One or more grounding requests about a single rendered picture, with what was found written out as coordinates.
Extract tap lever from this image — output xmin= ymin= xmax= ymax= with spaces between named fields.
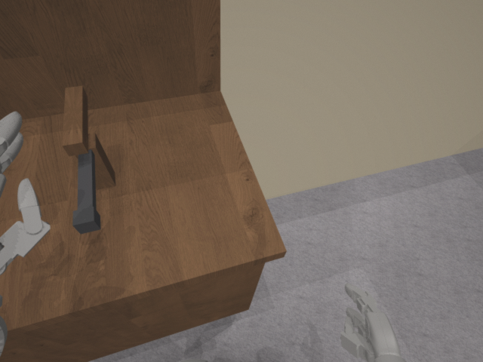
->
xmin=72 ymin=149 xmax=101 ymax=234

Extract counter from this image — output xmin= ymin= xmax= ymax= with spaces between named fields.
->
xmin=0 ymin=0 xmax=287 ymax=362

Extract left robot hand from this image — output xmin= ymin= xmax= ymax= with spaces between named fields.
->
xmin=0 ymin=112 xmax=51 ymax=275

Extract right robot hand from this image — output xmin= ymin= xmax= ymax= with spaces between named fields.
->
xmin=340 ymin=283 xmax=401 ymax=362

